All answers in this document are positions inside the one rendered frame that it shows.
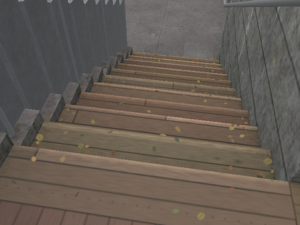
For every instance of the stairs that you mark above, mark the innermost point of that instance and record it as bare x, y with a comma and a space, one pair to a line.
162, 109

